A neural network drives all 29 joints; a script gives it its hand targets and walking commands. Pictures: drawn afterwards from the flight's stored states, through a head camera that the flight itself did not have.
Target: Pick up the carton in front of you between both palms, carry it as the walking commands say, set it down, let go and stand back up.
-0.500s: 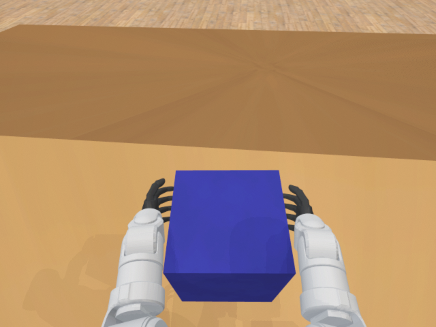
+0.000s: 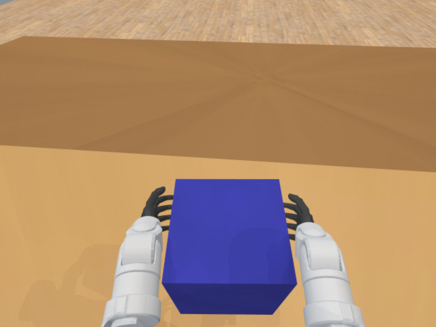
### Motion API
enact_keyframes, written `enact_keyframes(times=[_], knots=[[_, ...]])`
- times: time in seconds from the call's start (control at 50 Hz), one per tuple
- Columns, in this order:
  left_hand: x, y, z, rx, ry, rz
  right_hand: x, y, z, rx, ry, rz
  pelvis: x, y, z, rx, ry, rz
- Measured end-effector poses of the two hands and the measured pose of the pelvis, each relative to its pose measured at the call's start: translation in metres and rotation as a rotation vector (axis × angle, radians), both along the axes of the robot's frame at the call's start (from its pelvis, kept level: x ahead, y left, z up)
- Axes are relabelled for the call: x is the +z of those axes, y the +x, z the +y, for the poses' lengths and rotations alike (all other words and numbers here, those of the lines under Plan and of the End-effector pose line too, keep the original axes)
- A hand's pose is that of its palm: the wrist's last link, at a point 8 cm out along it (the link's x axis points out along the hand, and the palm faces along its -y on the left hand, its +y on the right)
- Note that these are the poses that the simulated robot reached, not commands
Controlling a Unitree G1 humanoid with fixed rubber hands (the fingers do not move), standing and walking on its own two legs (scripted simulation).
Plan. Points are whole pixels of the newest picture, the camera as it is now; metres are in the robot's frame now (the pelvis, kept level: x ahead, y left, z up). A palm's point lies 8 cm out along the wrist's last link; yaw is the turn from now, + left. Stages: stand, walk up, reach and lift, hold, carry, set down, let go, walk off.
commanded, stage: reach and lift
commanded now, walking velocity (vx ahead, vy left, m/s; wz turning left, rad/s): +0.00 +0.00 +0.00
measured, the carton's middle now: (226, 250) +0.29 +0.00 -0.05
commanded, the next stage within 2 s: hold in 0.06 s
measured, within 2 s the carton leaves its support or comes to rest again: neither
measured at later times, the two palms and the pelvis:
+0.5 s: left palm (147, 226) +0.28 +0.15 +0.06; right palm (307, 232) +0.27 -0.15 +0.05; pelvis -0.02 +0.00 +0.00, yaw +0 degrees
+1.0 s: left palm (148, 223) +0.29 +0.15 +0.06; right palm (307, 229) +0.28 -0.15 +0.05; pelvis +0.00 +0.00 +0.00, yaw +0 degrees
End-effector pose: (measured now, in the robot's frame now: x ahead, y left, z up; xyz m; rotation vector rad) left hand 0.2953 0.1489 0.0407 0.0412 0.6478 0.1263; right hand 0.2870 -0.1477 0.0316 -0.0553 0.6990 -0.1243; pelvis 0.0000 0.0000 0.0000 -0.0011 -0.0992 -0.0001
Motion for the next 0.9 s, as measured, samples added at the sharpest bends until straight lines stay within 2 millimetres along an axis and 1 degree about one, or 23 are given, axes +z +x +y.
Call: enact_keyframes(times=[0.1, 0.2, 0.26, 0.4, 0.56, 0.9], knots=[[0.004, -0.001, 0.0, 0.002, 0.002, -0.006, 0.004, -0.002, 0.001, -0.002, -0.001, -0.006, 0.0, -0.001, 0.001, -0.001, 0.0, -0.007], [0.014, -0.006, 0.001, 0.004, 0.006, -0.032, 0.014, -0.006, 0.001, 0.002, -0.003, -0.032, 0.001, -0.002, 0.001, -0.001, 0.0, -0.018], [0.018, -0.01, 0.002, 0.005, 0.006, -0.029, 0.018, -0.009, 0.002, 0.006, 0.0, -0.029, 0.001, -0.003, 0.001, -0.002, 0.0, -0.029], [0.015, -0.017, 0.001, 0.01, 0.004, -0.003, 0.015, -0.015, 0.002, 0.004, -0.001, -0.003, 0.0, -0.011, 0.0, -0.001, 0.0, -0.047], [0.018, -0.015, 0.0, 0.02, -0.004, -0.017, 0.018, -0.013, 0.001, -0.005, 0.008, -0.017, -0.002, -0.016, -0.001, 0.001, 0.0, -0.046], [0.017, -0.01, 0.0, 0.013, 0.004, -0.012, 0.018, -0.008, 0.001, 0.002, 0.0, -0.013, 0.0, -0.007, -0.001, 0.003, 0.0, -0.043]])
